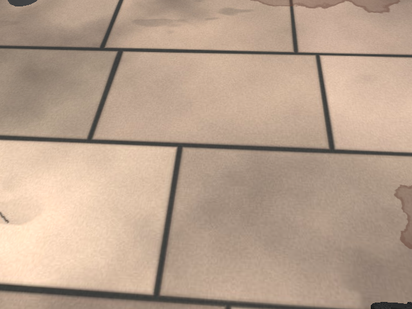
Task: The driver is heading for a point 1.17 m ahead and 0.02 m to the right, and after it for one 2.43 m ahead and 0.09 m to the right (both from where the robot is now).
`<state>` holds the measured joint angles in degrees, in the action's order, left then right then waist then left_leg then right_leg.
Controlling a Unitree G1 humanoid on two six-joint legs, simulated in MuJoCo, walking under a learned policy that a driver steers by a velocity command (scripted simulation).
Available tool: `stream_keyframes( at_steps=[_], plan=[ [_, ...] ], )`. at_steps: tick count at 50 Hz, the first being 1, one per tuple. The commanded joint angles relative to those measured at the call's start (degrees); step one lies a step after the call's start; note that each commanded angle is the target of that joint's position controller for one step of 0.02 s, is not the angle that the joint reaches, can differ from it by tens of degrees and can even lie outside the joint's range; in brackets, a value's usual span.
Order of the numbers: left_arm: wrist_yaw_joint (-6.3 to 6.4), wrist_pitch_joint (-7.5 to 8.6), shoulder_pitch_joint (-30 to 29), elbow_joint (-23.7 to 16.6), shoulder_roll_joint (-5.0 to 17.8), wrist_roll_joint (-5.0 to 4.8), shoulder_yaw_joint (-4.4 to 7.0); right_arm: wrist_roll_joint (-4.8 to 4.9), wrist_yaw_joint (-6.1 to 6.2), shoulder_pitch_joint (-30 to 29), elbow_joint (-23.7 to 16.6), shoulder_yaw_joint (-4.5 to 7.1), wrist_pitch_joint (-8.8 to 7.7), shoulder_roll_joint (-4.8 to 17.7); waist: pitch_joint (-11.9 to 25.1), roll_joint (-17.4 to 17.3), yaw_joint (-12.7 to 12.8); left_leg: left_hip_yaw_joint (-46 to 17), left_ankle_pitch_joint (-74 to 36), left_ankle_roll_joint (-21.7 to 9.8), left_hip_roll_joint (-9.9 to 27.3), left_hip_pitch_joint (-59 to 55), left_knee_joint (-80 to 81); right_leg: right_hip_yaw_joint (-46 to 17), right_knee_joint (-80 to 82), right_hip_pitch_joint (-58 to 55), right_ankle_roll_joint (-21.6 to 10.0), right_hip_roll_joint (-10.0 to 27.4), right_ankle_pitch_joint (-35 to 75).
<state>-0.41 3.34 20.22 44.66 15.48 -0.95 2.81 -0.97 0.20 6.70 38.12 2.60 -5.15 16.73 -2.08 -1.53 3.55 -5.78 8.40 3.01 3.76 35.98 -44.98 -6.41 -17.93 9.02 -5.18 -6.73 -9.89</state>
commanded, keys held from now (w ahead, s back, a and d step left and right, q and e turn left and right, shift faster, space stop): w+e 0.26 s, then w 0.28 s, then w+q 0.46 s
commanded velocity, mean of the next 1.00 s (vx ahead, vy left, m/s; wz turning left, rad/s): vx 0.50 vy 0.00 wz -0.11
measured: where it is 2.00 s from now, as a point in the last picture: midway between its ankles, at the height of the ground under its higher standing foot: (230, 143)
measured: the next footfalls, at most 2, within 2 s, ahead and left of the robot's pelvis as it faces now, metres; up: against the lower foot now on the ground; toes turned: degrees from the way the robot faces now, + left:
left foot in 0.20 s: +0.30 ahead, +0.13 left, +0.00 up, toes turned -12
right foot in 0.68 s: +0.50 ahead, -0.19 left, +0.00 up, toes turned -14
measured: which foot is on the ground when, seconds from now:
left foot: up 0.00-0.18, down 0.20-0.68, up 0.70-1.00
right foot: down 0.00-0.22, up 0.24-0.66, down 0.68-1.00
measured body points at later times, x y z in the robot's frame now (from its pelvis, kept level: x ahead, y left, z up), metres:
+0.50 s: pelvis +0.27 +0.03 +0.00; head +0.30 +0.03 +0.45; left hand +0.51 +0.24 -0.10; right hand +0.24 -0.25 -0.12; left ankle +0.26 +0.14 -0.75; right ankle +0.35 -0.16 -0.69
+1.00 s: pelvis +0.52 -0.08 +0.00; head +0.54 -0.08 +0.45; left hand +0.59 +0.20 -0.12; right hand +0.65 -0.37 -0.11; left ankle +0.67 +0.07 -0.68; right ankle +0.46 -0.18 -0.75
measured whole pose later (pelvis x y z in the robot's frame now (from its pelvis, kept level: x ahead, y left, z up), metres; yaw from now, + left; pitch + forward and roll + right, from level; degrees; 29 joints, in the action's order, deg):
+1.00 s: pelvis +0.52 -0.08 +0.00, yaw -4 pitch +0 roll -2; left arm -0.3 5.2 18.4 47.6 15.7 0.9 4.1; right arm 1.3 -0.7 10.5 44.4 4.0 -1.6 17.6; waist -1.4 -2.5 3.1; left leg -3.4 3.6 0.6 6.1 39.1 -51.1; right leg 10.1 -13.8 1.8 -1.5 -1.5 -12.4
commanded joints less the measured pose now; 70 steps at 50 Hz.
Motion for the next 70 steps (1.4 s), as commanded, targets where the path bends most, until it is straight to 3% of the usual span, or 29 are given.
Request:
stream_keyframes(
  at_steps=[1, 7, 9, 10, 11, 12, 13, 16, 18, 24, 30, 32, 34, 35, 36, 37, 40, 41, 44, 50, 56, 58, 60, 61, 62, 63, 64, 66, 70],
  plan=[
    [1.19, 0.21, -0.34, -3.38, 10.62, -0.50, 2.94, 0.34, -0.21, -5.31, -4.45, 0.58, -0.96, 2.73, 1.64, 5.81, 0.01, 2.28, -10.84, 1.11, -3.28, -5.69, 9.85, -9.95, 5.19, 4.34, -7.11, 11.41, 11.59],
    [1.87, -1.22, 2.64, -2.28, 10.26, -0.77, 3.21, 1.45, -1.25, -9.48, -5.60, 1.60, -2.27, 5.23, 1.53, 7.49, 0.05, -0.03, -7.77, -1.05, -4.99, -10.39, 18.58, -18.03, -1.67, -2.57, -5.23, 14.10, 8.16],
    [1.77, -1.50, 0.77, -2.97, 9.52, -0.58, 3.13, 1.37, -0.84, -2.70, -3.91, 2.73, -2.71, 7.15, 4.09, 8.35, -3.97, 1.21, -6.34, -3.74, -4.65, -20.25, 21.98, -18.09, -7.57, -2.00, -3.45, 12.61, 13.43],
    [1.44, -1.32, -0.21, -3.92, 7.21, -0.08, 2.28, 0.54, -0.40, 4.38, -2.92, 3.56, -2.91, 9.14, 10.42, 6.57, -7.55, -2.18, -5.85, -6.76, 0.38, -33.03, 20.50, -15.31, -17.88, 2.08, -1.77, 9.91, 13.11],
    [1.38, -0.92, 4.17, -5.10, 3.68, -0.26, 1.17, -0.47, 0.08, 12.16, -2.11, 4.75, -2.54, 13.65, 19.66, -3.72, -8.33, -18.72, -0.56, -13.54, 12.54, -53.85, 19.92, -7.94, -36.01, 17.26, 2.03, 2.92, -0.82],
    [1.41, -0.60, 8.07, -6.02, 4.06, -0.90, 0.53, 0.74, -0.43, 14.98, -0.29, 4.73, -1.66, 12.61, 23.06, -17.06, -7.07, -37.75, 11.71, -18.59, 20.75, -59.75, 24.78, -4.31, -48.41, 30.10, 3.40, 2.02, -24.53],
    [1.38, -0.71, 5.42, -5.09, 9.23, -1.33, 1.77, 1.34, -0.44, 12.09, -1.07, 3.55, -1.30, 8.02, 14.85, -9.46, -7.62, -34.71, 19.48, -16.66, 19.22, -52.80, 26.88, -5.01, -53.60, 34.61, 3.89, 6.13, -21.32],
    [1.11, -0.98, -3.60, -6.47, 8.09, 0.33, 2.17, 0.34, -0.82, 6.90, 0.20, 1.90, -0.89, 3.65, 1.28, -1.54, -5.98, -15.81, 5.63, -13.07, 10.77, -33.78, 31.72, -1.69, -49.46, 31.76, 4.42, 10.36, -10.89],
    [0.61, -1.19, -1.94, -6.40, 5.80, -0.38, 1.67, 0.36, -1.11, 6.01, 1.26, 1.94, -1.33, 3.77, 0.85, -5.19, -4.00, -11.47, 1.09, -14.30, 9.54, -28.94, 34.26, -0.70, -46.28, 28.23, 4.85, 11.55, -9.39],
    [-0.59, -0.01, -11.05, -8.76, 3.07, 0.71, 0.01, 1.60, -1.07, 7.55, 4.41, 2.94, -1.31, 7.83, 0.22, -1.99, -5.37, -1.25, -10.44, -15.25, 8.14, -28.35, 37.20, 3.10, -26.61, 26.94, 5.47, 12.64, 4.58],
    [-1.65, 1.13, -20.75, -12.06, 4.50, 0.02, 0.06, 2.94, -0.93, 14.37, 8.50, 3.10, 0.41, 10.17, -1.35, -2.62, -7.63, -1.26, -12.01, -13.28, 9.95, -32.25, 34.15, 5.07, -13.93, 21.71, 4.18, 9.79, 7.31],
    [-1.72, 1.57, -17.87, -11.53, 6.26, 0.06, 0.87, 3.03, -0.61, 14.20, 9.12, 3.30, 1.19, 11.30, 0.03, -3.31, -4.84, -2.16, -16.29, -11.94, 10.47, -33.41, 30.09, 5.65, -10.60, 15.62, 2.95, 8.50, 5.13],
    [-0.79, 1.59, -4.21, -7.84, 10.90, 0.83, 3.32, 2.45, -0.40, 13.69, 8.81, 2.22, 1.26, 9.04, 9.12, -1.80, 2.34, 1.71, -21.71, -8.48, 5.32, -26.63, 13.23, 4.98, -9.25, -6.84, -0.03, 9.60, 6.85],
    [0.09, 1.13, 4.67, -6.98, 15.75, 2.13, 4.49, 0.94, -0.40, 14.67, 6.68, 0.51, 0.78, 3.91, 18.58, 7.19, 4.71, 5.30, -3.08, -5.04, -0.25, -11.10, -6.73, -10.95, -10.21, -25.67, -4.60, 23.59, 5.17],
    [-0.11, 0.57, 5.70, -6.51, 16.43, 2.01, 4.42, 2.06, -0.32, 20.15, 6.69, -0.39, -0.04, 1.39, 24.75, 18.92, 2.58, 2.05, 26.08, -3.65, -5.39, 1.63, -20.31, -31.33, -2.90, -31.90, -10.48, 31.97, -5.58],
    [-0.23, 0.57, 3.80, -6.44, 11.17, 1.34, 3.04, 3.40, -0.36, 16.80, 7.16, 1.38, -0.07, 7.62, 17.55, 11.97, 3.52, -1.53, 23.99, -3.65, -2.37, 6.64, -26.18, -28.11, -0.80, -26.33, -8.71, 29.52, -11.99],
    [-0.74, 1.47, -6.05, -6.13, 5.50, 1.27, 1.36, 2.54, 0.05, 10.95, 6.34, 2.16, 0.95, 7.03, 3.85, 7.55, -0.94, 0.31, 11.04, -3.87, 2.90, 4.44, -21.95, -9.41, 4.95, -7.94, -4.64, 22.57, -2.64],
    [-0.75, 1.99, -7.57, -5.74, 5.52, 1.69, 1.46, 2.71, -0.05, 12.81, 6.54, 2.04, 1.68, 5.55, 3.63, 9.83, -2.90, 0.01, 8.60, -3.43, 3.87, 1.09, -21.43, -6.36, 6.76, -4.36, -5.04, 22.53, 0.64],
    [-0.53, 3.29, -8.99, -4.09, 5.59, 1.85, 2.06, 2.70, -0.05, 11.66, 6.04, 1.87, 3.21, 3.27, 1.37, 6.78, -4.32, -0.28, 4.21, -2.41, 4.32, 1.11, -19.26, 0.86, 10.08, -0.90, -5.85, 22.13, 8.53],
    [0.74, 2.84, -6.88, -1.19, 8.63, 1.58, 3.14, 2.14, -1.79, 2.14, 2.52, 1.04, 3.01, 1.63, -1.83, 3.98, -1.85, 2.81, -10.52, -2.75, 3.34, 1.61, -0.67, 12.04, 11.77, -3.19, -4.65, 21.18, 13.32],
    [1.08, 0.69, -3.10, 1.68, 11.45, -0.19, 4.28, 2.12, -3.55, -5.49, -2.27, 1.11, 3.25, 2.78, -3.65, 3.74, -0.36, 7.51, -4.45, -6.53, 1.18, 2.07, 8.20, 16.51, 6.60, -13.63, -2.56, 23.95, 22.69],
    [1.41, -0.18, -3.82, 1.56, 13.20, -0.59, 4.75, 2.05, -3.68, -2.33, -2.58, 2.21, 3.59, 4.76, 0.09, 5.79, -3.09, 11.16, 1.58, -8.81, -2.75, -5.10, 8.12, 18.21, -2.07, -15.38, -1.20, 23.62, 42.07],
    [1.78, -0.90, -4.77, 1.05, 12.67, -0.73, 4.31, 2.41, -2.74, 13.46, 1.30, 5.41, 4.01, 10.02, 8.72, 4.30, -11.74, 11.88, -0.20, -12.58, -7.68, -28.07, 12.43, 20.65, -24.35, -7.45, 1.95, 20.03, 45.10],
    [1.81, -0.37, -2.51, -0.72, 8.25, 1.21, 2.82, 2.70, -1.38, 19.59, 2.66, 7.29, 4.62, 16.12, 13.43, -6.14, -11.99, -7.19, 1.52, -17.83, 3.13, -45.95, 14.56, 21.05, -44.42, 11.40, 5.30, 15.37, 16.82],
    [1.15, 1.62, -0.49, -3.37, 3.21, 1.57, 0.80, 2.66, -1.67, 16.12, 0.40, 6.98, 3.70, 18.88, 20.74, -14.04, -6.76, -40.25, 13.33, -28.13, 14.72, -57.42, 25.07, 9.25, -60.22, 29.80, 7.50, 3.63, -24.37],
    [0.30, 3.42, -7.06, -4.11, 8.86, -0.52, 1.98, 2.35, -2.20, 16.09, -0.19, 5.27, 2.78, 13.18, 19.50, -5.52, -10.59, -38.90, 15.11, -25.16, 14.71, -56.76, 29.28, 0.70, -62.29, 35.89, 6.07, 6.85, -22.23],
    [-0.05, 4.43, -10.28, -5.34, 9.37, -1.75, 2.04, 2.00, -2.24, 14.57, 0.18, 4.57, 2.03, 10.90, 12.21, -3.95, -9.79, -30.53, 11.44, -22.77, 12.93, -50.12, 29.25, 1.55, -59.23, 37.71, 4.57, 9.10, -17.21],
    [0.87, 4.56, -10.12, -4.06, 8.97, 0.90, 2.41, 1.82, -1.97, 7.97, -0.70, 3.44, 1.61, 7.29, 5.61, 1.08, -5.06, -18.96, -0.83, -19.18, 7.94, -35.98, 29.77, 1.66, -49.15, 31.31, 4.46, 13.18, -9.84],
    [0.73, 2.37, -9.05, -4.18, 7.31, 1.84, 2.39, 1.46, -0.80, 6.96, -1.63, 3.55, 1.20, 8.09, 4.30, -0.49, -2.58, -12.78, -12.66, -19.97, 5.11, -25.80, 32.52, 2.67, -40.81, 25.43, 7.65, 13.04, -4.41]
  ],
)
